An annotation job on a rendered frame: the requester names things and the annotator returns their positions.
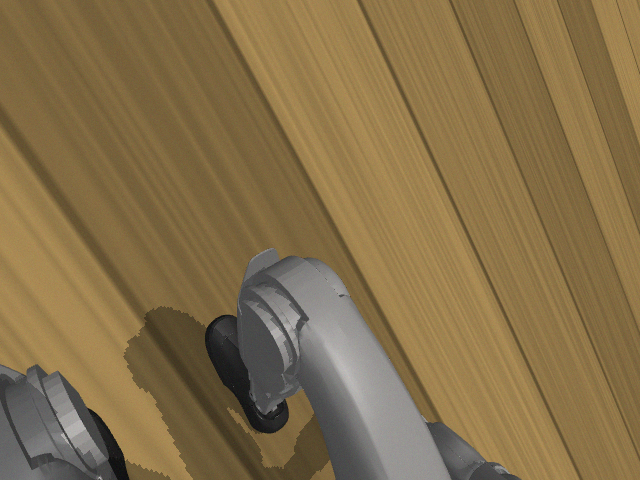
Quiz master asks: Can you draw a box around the left robot foot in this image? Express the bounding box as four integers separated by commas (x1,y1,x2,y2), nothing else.
87,408,130,480

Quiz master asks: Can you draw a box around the right robot hand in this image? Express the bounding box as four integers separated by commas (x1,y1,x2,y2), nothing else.
421,414,487,480

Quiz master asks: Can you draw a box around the right robot foot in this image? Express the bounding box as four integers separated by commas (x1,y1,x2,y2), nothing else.
205,315,289,434

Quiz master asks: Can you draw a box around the right robot arm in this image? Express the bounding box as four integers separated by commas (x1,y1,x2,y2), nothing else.
469,462,521,480

